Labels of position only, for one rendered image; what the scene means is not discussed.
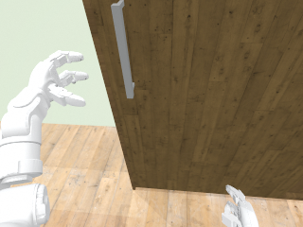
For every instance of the handle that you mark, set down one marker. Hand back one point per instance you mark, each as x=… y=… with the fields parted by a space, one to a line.
x=121 y=40

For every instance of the robot left hand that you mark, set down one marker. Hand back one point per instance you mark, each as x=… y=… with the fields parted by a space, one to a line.
x=44 y=76

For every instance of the left robot upper arm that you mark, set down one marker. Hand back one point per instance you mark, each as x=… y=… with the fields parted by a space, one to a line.
x=24 y=206

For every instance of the wardrobe door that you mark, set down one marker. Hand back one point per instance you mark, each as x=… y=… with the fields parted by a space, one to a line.
x=218 y=93
x=298 y=188

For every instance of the left robot forearm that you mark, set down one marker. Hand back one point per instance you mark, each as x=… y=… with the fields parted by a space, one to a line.
x=21 y=137

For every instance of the robot right hand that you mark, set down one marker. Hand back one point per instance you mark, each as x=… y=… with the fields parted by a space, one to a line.
x=243 y=214

